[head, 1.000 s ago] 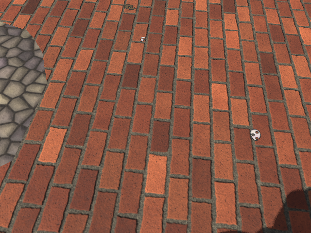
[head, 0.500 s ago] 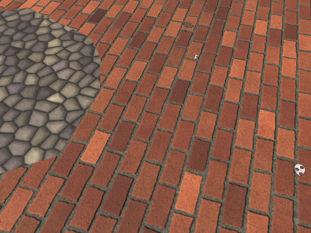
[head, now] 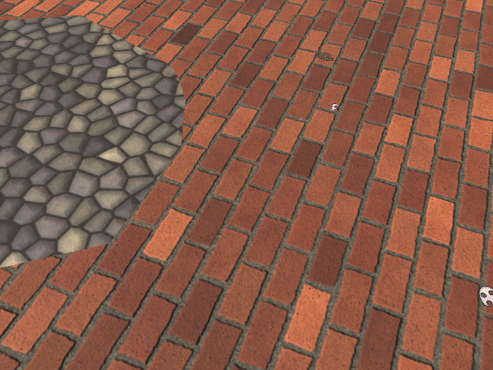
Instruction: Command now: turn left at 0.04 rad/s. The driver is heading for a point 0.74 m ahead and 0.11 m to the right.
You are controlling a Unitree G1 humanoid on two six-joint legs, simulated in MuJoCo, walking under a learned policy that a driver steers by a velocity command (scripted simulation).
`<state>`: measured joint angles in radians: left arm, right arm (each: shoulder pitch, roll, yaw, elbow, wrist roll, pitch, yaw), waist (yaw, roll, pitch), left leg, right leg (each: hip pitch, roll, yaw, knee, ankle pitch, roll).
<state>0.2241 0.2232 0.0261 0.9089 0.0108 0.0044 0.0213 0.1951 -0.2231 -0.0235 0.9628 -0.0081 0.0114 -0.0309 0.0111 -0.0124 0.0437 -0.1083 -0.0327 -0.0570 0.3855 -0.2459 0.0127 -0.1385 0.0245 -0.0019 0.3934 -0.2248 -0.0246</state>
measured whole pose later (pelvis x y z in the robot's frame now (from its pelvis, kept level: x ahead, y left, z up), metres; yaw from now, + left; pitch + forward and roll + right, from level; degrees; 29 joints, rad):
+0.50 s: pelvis +0.07 -0.03 +0.00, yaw +0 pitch +0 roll +1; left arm 0.42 0.21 0.04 1.03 0.02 -0.06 0.00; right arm 0.24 -0.25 -0.05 1.02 -0.03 -0.04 0.03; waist 0.01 0.03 0.00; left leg -0.40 0.01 0.00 0.96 -0.30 0.09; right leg -0.09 0.04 -0.05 0.35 -0.25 -0.08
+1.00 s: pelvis +0.34 +0.01 -0.01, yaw -1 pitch -1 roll +1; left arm 0.30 0.21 0.04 1.00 0.03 -0.07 -0.01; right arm 0.22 -0.23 -0.05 1.00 -0.02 -0.08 0.01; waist 0.01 -0.03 0.07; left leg -0.25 -0.08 0.12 0.42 -0.17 0.11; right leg -0.41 -0.05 0.01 1.18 -0.30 -0.08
